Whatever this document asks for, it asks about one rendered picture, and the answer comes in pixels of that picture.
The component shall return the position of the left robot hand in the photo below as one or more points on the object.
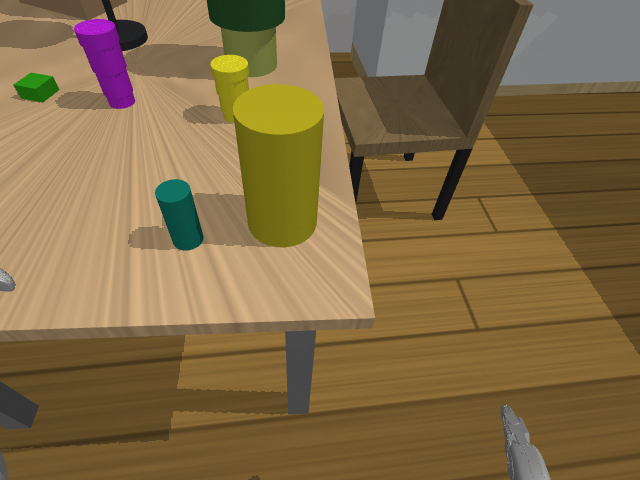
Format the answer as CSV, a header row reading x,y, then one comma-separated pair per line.
x,y
7,283

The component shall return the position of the chair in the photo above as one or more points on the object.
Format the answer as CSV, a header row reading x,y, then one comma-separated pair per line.
x,y
445,108

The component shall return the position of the desk lamp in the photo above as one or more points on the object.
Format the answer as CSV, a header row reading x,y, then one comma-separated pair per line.
x,y
132,34

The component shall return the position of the table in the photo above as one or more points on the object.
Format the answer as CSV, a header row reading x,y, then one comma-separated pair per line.
x,y
81,230

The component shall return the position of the potted plant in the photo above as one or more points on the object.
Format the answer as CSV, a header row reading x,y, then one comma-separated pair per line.
x,y
248,30

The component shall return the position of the right robot hand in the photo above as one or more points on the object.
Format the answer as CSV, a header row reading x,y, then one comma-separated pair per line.
x,y
525,460

